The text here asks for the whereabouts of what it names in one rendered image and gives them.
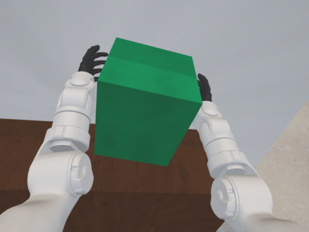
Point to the robot left upper arm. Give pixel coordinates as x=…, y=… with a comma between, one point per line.
x=56, y=181

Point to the robot right forearm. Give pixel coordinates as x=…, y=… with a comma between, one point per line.
x=224, y=156

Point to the robot left forearm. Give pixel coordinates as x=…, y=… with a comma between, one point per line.
x=72, y=117

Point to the carton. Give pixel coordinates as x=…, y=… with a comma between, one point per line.
x=147, y=98

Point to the robot right upper arm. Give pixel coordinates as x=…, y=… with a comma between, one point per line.
x=245, y=203

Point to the pedestal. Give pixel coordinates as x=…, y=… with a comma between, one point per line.
x=126, y=195

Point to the robot right hand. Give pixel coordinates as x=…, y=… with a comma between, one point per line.
x=205, y=89

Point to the robot left hand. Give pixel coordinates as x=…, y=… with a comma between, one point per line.
x=88, y=63

